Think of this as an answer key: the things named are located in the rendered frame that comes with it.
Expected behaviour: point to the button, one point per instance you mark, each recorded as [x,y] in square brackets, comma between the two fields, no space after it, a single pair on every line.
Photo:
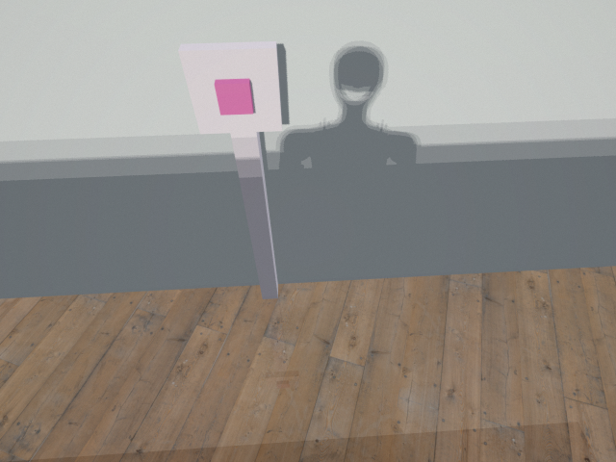
[234,96]

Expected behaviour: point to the panel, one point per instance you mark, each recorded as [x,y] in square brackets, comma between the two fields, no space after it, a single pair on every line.
[203,63]

